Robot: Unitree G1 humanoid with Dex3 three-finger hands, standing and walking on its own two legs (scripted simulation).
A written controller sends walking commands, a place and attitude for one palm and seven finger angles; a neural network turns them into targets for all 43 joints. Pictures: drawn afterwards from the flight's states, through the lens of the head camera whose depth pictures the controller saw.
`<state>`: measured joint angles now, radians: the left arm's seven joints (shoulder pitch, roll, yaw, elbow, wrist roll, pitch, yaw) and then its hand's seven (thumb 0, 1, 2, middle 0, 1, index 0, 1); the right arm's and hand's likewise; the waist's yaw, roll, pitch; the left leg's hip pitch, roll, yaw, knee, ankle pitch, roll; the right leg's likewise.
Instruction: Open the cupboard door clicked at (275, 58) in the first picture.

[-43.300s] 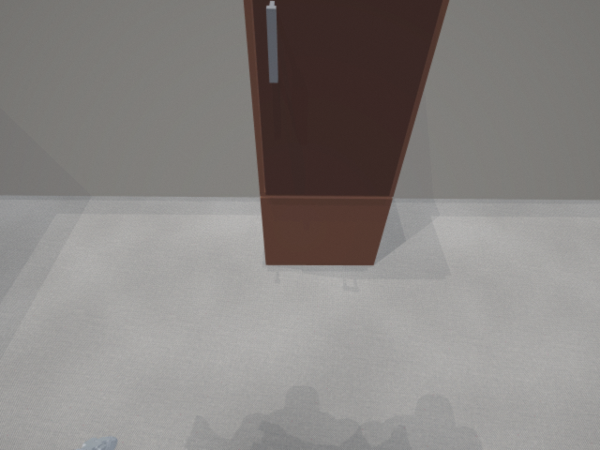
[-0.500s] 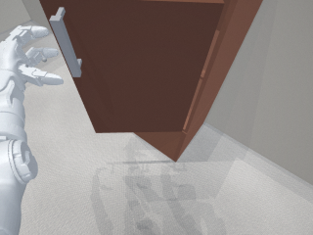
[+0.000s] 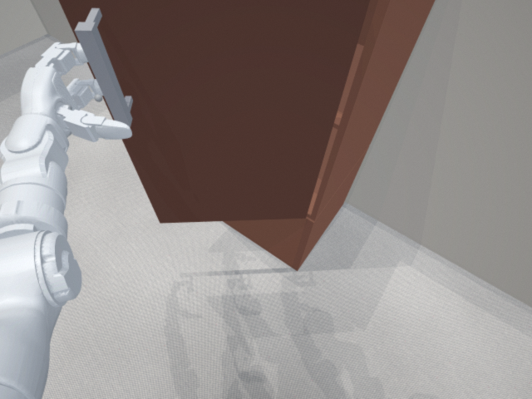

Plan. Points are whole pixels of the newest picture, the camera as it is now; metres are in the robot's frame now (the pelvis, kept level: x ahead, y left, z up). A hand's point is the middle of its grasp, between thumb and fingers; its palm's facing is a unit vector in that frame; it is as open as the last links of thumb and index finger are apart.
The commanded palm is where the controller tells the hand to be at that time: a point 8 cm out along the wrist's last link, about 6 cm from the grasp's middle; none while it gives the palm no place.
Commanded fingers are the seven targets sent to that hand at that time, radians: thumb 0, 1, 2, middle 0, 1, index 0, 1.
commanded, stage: slide the fingers in behind the handle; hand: left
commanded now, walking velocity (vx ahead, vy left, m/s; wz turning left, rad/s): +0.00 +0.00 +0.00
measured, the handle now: (110, 72) +0.56 +0.19 +0.17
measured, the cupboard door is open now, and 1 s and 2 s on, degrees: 39 40 41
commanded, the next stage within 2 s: close the thumb around the handle in 0.98 s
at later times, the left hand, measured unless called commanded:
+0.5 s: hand (122, 95) +0.51 +0.17 +0.17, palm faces +0.01 -1.00 +0.02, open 14.0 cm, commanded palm +0.48 +0.21 +0.16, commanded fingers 0.00 -0.50 0.30 -0.30 -1.20 -0.30 -1.20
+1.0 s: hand (123, 97) +0.50 +0.16 +0.17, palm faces +0.02 -1.00 +0.01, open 14.0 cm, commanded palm +0.48 +0.21 +0.16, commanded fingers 0.00 -0.50 0.30 -0.30 -1.20 -0.30 -1.20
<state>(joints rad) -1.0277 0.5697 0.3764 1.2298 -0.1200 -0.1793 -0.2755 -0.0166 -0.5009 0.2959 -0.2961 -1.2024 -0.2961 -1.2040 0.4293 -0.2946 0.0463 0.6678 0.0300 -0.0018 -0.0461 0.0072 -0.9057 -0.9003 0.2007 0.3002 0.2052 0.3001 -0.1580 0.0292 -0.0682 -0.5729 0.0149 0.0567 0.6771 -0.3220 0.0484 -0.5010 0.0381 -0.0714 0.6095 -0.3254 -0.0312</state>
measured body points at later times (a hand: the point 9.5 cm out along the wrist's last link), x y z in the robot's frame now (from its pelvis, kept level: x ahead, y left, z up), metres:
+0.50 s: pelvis +0.00 -0.01 +0.00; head +0.07 -0.01 +0.45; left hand +0.50 +0.22 +0.17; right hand +0.00 -0.28 -0.11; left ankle +0.00 +0.08 -0.72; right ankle -0.02 -0.10 -0.72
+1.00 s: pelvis +0.00 -0.01 +0.00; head +0.07 -0.01 +0.45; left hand +0.50 +0.22 +0.17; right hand +0.02 -0.28 -0.12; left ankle +0.00 +0.08 -0.72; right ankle -0.02 -0.10 -0.72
